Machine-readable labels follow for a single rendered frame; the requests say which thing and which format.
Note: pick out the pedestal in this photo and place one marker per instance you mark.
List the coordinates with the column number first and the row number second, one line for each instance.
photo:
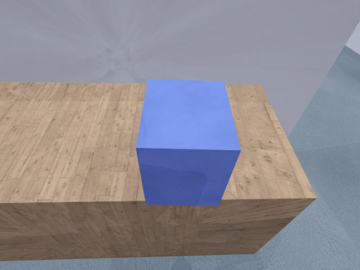
column 71, row 188

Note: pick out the carton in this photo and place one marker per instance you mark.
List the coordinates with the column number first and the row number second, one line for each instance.
column 187, row 144

